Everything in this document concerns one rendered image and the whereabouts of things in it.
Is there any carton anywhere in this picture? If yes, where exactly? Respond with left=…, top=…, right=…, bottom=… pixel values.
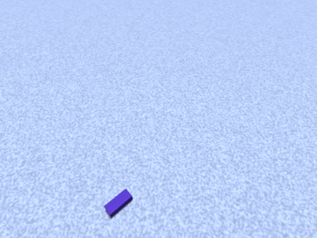
left=104, top=189, right=133, bottom=217

